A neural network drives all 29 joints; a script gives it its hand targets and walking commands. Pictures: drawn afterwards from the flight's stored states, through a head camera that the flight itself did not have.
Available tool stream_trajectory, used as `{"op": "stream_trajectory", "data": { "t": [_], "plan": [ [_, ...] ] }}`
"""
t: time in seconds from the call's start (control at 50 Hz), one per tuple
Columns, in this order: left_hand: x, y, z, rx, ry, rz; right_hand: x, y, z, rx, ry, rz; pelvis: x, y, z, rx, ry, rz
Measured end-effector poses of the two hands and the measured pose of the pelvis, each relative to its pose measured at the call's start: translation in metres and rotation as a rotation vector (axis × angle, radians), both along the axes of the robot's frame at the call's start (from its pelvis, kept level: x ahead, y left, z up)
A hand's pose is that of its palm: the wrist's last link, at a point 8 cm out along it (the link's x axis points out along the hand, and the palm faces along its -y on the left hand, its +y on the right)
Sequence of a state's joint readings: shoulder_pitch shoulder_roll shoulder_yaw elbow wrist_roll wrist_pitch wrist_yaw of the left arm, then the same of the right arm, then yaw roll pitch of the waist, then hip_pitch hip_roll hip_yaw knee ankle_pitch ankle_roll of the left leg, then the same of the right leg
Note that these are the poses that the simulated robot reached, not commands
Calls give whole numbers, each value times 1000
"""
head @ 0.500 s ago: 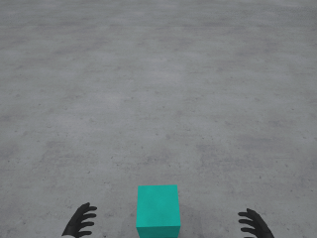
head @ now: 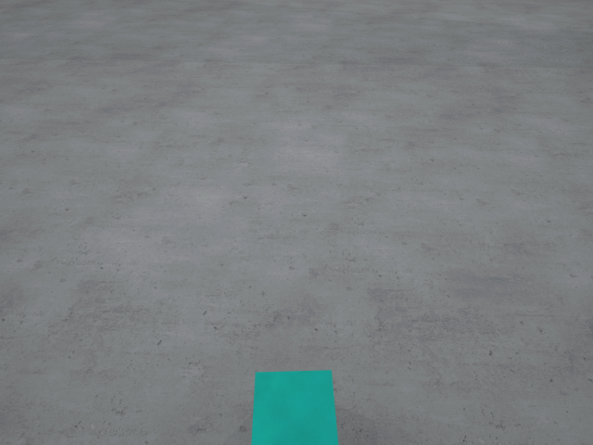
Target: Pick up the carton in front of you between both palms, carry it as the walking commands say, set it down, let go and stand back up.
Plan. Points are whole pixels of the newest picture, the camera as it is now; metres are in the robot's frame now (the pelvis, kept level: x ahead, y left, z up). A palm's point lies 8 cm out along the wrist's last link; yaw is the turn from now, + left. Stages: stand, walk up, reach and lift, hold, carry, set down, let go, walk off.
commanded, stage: stand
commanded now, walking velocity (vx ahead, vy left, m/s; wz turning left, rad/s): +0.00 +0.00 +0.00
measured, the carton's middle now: (294, 424) +0.34 +0.04 -0.64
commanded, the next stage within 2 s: none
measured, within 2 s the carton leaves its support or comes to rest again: neither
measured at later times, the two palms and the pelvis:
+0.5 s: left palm out of the picture -0.03 +0.24 -0.13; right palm out of the picture -0.03 -0.24 -0.13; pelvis -0.01 +0.00 +0.00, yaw +0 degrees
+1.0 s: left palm out of the picture -0.08 +0.22 -0.14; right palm out of the picture -0.08 -0.22 -0.13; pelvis -0.04 +0.00 +0.01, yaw +0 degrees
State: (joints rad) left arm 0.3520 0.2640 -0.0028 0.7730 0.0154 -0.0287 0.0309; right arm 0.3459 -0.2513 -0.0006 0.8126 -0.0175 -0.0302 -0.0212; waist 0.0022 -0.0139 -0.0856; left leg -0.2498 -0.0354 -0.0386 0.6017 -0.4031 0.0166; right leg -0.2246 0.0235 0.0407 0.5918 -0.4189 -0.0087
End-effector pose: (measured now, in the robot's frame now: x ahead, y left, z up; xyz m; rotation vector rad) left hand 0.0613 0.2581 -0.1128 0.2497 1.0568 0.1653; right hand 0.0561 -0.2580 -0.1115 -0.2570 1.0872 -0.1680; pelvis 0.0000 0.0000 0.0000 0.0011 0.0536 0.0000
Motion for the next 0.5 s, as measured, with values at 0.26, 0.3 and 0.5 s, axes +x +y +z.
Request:
{"op": "stream_trajectory", "data": {
  "t": [0.26,0.3,0.5],
  "plan": [
    [-46,0,-12,-4,161,39,-37,5,-11,7,134,-33,-4,2,2,-1,-26,-1],
    [-54,-2,-14,-9,185,43,-45,6,-12,11,157,-38,-5,2,2,-1,-31,-1],
    [-92,-14,-20,-39,288,62,-82,17,-19,40,261,-58,-14,2,4,-1,-53,0]
  ]
}}
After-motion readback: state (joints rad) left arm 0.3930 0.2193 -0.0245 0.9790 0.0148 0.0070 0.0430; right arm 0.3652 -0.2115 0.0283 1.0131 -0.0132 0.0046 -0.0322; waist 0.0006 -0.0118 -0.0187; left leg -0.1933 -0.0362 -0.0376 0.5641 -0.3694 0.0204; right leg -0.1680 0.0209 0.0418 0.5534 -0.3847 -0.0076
